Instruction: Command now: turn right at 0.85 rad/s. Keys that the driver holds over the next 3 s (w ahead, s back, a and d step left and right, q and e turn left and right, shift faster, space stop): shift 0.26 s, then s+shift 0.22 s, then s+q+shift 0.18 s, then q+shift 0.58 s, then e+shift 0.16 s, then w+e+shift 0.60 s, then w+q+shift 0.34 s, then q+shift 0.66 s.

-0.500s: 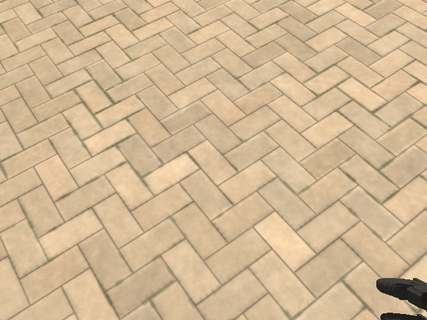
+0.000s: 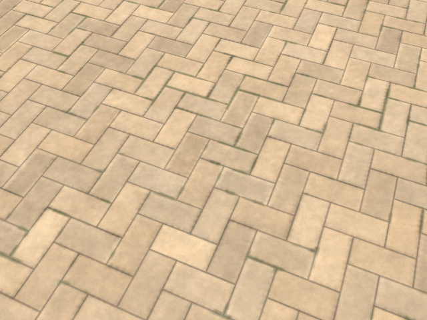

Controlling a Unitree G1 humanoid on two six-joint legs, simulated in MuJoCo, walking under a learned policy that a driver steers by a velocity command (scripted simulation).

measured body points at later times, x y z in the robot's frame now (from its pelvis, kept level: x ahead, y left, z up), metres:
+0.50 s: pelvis -0.01 -0.04 +0.00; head +0.03 -0.06 +0.45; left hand +0.22 +0.18 -0.08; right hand +0.07 -0.33 -0.13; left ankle +0.00 +0.11 -0.68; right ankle +0.00 -0.14 -0.74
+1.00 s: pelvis -0.11 +0.01 +0.01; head -0.07 +0.05 +0.45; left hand +0.00 +0.32 -0.12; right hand +0.08 -0.26 -0.07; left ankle -0.05 +0.11 -0.74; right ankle -0.14 -0.15 -0.69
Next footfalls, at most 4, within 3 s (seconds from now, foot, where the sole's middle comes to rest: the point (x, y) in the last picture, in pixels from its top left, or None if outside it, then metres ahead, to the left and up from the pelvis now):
0.10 right None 0.04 -0.15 -0.78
0.64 left None -0.01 0.11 -0.78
1.12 right None -0.10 -0.11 -0.78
1.50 left None -0.22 0.14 -0.78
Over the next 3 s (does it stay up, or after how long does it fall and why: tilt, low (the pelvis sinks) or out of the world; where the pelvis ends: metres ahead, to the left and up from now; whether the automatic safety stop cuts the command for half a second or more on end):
stays up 0.77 -0.02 -0.01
